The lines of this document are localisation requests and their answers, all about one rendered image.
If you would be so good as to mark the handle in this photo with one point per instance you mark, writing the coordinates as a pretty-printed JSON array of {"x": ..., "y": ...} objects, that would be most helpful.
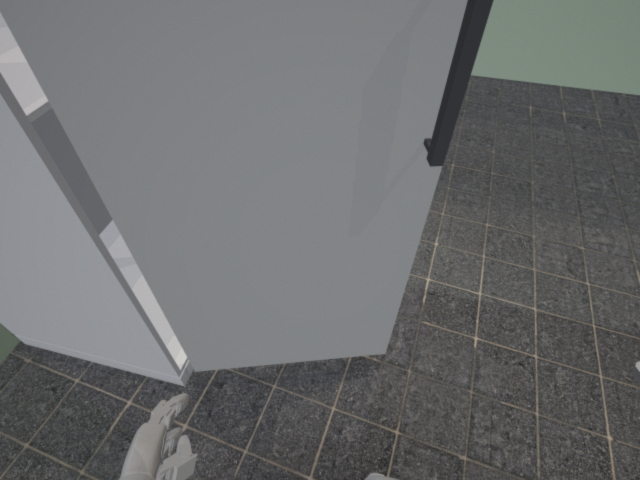
[{"x": 469, "y": 39}]

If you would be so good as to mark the fridge door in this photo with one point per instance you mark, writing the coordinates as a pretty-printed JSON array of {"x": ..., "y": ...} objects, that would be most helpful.
[{"x": 263, "y": 160}]

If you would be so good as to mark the left robot hand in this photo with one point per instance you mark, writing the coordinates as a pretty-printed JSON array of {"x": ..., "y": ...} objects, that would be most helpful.
[{"x": 152, "y": 443}]

